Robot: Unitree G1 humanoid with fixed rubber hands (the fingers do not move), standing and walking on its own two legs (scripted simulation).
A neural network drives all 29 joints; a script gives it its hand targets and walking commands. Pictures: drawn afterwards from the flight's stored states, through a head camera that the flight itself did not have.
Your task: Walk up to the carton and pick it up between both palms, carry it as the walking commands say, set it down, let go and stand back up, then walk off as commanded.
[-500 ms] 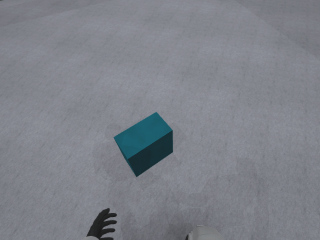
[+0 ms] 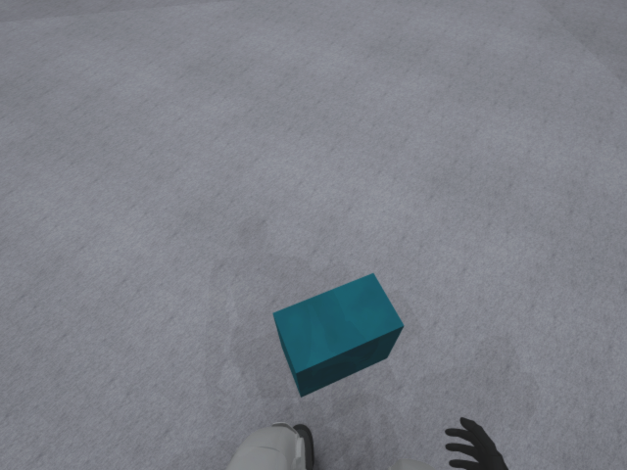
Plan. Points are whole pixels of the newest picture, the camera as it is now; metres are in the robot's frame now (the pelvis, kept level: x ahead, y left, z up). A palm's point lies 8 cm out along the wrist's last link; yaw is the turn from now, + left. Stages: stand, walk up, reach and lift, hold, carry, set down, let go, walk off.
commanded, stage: walk up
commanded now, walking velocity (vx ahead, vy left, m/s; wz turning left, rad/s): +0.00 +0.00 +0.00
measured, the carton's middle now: (335, 337) +0.47 +0.02 -0.61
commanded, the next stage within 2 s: none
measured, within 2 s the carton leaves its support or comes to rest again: neither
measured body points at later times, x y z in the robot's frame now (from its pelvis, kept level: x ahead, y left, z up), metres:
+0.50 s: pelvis -0.02 +0.02 +0.01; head +0.00 +0.01 +0.46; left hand +0.04 +0.25 -0.14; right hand +0.00 -0.22 -0.15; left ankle -0.05 +0.16 -0.72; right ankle +0.02 -0.10 -0.72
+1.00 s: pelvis -0.02 +0.02 +0.03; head +0.00 +0.04 +0.48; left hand -0.01 +0.26 -0.14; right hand -0.05 -0.20 -0.13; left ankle -0.05 +0.17 -0.72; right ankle +0.00 -0.10 -0.69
